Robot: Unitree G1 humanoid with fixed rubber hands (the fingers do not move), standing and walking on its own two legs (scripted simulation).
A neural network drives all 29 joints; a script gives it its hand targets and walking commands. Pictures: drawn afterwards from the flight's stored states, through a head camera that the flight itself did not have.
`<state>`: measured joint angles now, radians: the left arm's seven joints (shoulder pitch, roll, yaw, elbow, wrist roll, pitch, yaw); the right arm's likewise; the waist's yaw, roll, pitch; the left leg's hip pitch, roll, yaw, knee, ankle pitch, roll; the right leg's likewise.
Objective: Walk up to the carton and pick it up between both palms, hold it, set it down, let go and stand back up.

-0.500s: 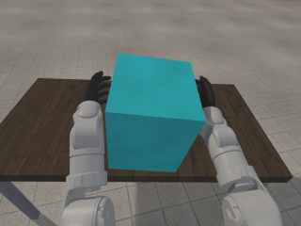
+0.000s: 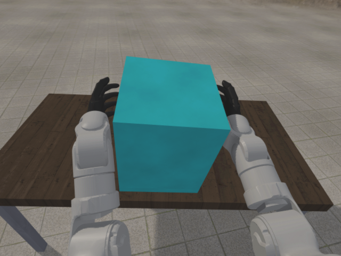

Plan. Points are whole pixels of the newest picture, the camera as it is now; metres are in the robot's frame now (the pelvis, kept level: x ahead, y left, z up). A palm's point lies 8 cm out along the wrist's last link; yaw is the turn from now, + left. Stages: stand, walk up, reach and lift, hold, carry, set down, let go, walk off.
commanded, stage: hold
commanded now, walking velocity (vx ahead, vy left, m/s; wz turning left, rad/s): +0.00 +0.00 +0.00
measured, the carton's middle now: (164, 129) +0.38 +0.02 +0.14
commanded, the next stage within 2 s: none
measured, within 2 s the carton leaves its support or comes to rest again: neither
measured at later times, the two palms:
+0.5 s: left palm (100, 112) +0.36 +0.15 +0.21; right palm (231, 115) +0.36 -0.14 +0.19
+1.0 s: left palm (100, 113) +0.35 +0.15 +0.21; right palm (231, 116) +0.36 -0.14 +0.19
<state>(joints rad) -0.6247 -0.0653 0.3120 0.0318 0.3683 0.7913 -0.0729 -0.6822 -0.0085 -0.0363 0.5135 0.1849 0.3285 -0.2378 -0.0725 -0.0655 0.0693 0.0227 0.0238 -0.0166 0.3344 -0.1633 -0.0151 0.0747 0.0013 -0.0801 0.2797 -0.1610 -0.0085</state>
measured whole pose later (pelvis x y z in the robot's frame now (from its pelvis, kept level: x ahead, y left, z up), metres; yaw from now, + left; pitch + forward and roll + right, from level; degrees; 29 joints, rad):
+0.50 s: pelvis +0.00 +0.00 +0.00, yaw +0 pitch -11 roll -1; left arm -0.64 -0.06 0.32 0.05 0.37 0.78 -0.09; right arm -0.68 -0.01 -0.03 0.51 0.19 0.32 -0.25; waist -0.08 -0.07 0.07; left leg 0.01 0.03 -0.02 0.34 -0.16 -0.02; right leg 0.07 0.00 -0.08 0.28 -0.16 -0.01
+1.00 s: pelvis +0.00 +0.00 +0.00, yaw +0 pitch -11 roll -1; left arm -0.62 -0.06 0.31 0.01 0.37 0.79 -0.08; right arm -0.67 -0.01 -0.02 0.48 0.19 0.32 -0.25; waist -0.08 -0.06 0.08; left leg 0.02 0.03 -0.02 0.34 -0.17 -0.02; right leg 0.07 0.00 -0.08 0.28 -0.16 -0.01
